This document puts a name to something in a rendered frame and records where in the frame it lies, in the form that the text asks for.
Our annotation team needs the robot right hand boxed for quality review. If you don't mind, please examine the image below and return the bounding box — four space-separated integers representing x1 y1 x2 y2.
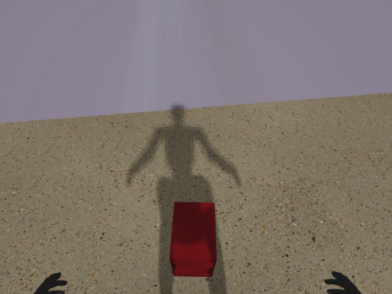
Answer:
325 271 362 294

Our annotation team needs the carton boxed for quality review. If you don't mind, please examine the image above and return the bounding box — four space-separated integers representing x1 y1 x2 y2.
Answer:
170 202 217 277

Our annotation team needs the robot left hand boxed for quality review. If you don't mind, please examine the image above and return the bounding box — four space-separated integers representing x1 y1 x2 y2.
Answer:
34 273 67 294

